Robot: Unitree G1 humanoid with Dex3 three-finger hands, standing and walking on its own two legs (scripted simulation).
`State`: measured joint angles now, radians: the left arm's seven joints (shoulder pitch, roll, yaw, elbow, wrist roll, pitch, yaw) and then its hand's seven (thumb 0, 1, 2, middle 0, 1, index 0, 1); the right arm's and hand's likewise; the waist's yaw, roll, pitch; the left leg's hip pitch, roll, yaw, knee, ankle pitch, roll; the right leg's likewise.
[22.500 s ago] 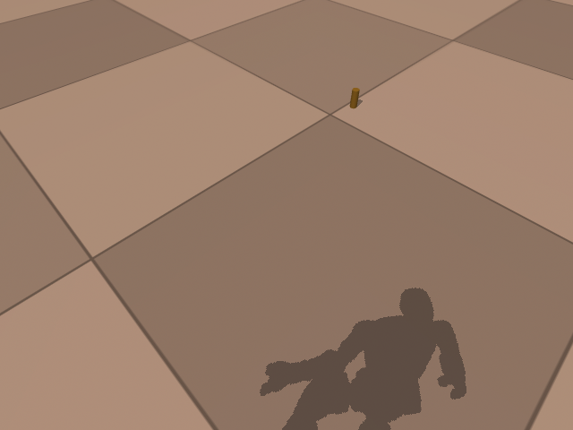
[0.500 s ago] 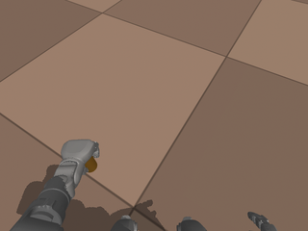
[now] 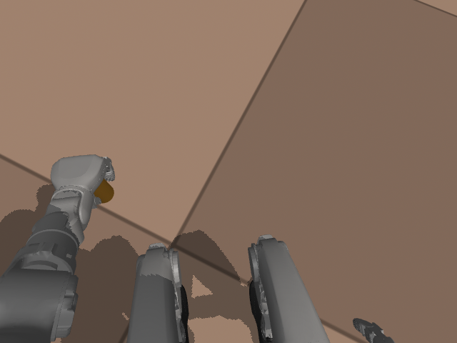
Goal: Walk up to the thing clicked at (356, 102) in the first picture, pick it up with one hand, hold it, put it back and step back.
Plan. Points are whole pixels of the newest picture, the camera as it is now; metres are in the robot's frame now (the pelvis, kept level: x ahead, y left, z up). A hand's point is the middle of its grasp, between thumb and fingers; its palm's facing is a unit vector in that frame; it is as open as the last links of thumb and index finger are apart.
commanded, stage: crouch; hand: left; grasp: from above
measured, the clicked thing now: (95, 186) +0.43 +0.25 -0.17
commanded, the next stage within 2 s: lower in 1.00 s
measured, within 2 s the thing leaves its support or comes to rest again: neither
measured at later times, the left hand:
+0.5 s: hand (106, 199) +0.43 +0.26 -0.25, palm faces -0.44 -0.03 -0.90, open 7.0 cm
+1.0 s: hand (113, 201) +0.43 +0.25 -0.30, palm faces -0.45 -0.04 -0.89, open 6.9 cm
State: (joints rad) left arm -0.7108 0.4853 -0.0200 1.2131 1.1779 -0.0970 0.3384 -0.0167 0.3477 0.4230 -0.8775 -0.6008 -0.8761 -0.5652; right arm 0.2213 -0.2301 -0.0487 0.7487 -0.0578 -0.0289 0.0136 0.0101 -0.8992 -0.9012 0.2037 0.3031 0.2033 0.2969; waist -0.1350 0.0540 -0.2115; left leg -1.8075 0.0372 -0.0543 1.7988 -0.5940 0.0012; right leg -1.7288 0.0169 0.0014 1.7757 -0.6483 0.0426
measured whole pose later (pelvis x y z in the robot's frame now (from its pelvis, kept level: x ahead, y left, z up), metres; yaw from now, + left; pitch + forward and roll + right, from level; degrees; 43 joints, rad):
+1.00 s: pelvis -0.01 -0.01 -0.15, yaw -3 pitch +34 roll -6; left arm -0.87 0.63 0.07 1.39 1.23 -0.17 0.39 -0.01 0.35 0.42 -0.88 -0.60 -0.89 -0.54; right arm 0.15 -0.25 0.00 0.78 -0.12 -0.05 0.11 0.01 -0.92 -0.91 0.20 0.30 0.20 0.30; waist -0.17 0.00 -0.11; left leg -2.24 0.04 -0.13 2.27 -0.65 -0.03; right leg -2.15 0.06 -0.04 2.24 -0.70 0.04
